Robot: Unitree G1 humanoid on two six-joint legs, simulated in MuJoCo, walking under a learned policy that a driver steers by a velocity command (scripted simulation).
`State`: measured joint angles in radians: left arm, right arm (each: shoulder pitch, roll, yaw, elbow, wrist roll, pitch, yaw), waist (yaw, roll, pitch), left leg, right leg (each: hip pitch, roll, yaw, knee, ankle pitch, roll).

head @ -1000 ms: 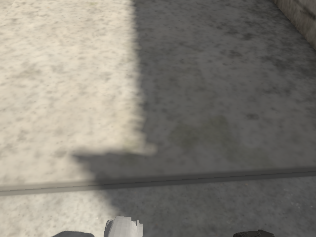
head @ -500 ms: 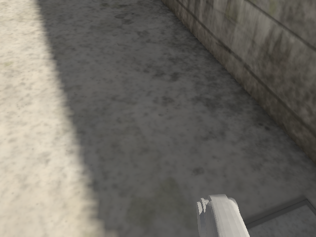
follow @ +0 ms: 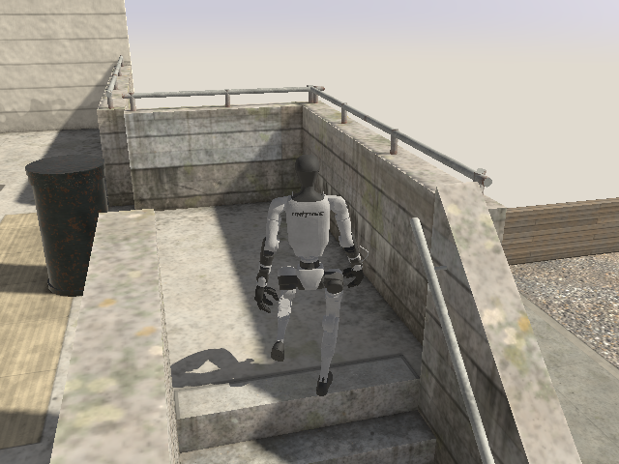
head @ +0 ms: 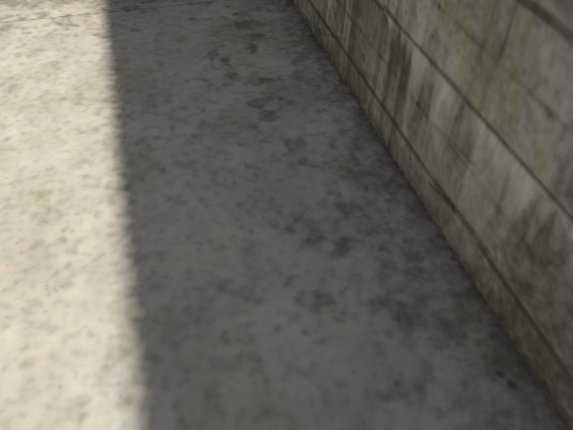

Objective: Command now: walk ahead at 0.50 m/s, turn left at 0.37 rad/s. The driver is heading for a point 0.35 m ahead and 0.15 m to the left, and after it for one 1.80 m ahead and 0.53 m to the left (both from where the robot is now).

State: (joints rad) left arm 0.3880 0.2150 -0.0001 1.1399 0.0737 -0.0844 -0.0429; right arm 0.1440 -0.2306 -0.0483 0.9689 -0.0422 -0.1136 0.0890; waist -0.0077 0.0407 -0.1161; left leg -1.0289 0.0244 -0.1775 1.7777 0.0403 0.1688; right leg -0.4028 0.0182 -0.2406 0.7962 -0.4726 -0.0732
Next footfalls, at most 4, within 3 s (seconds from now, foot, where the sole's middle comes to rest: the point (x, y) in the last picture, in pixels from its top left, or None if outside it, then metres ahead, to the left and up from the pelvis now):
0.34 left None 0.32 0.19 -0.73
0.82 right None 0.49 0.03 -0.73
1.12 left None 0.29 0.22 -0.73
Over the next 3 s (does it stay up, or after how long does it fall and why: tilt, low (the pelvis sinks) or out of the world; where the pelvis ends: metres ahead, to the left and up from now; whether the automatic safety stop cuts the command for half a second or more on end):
stays up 0.50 0.17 0.04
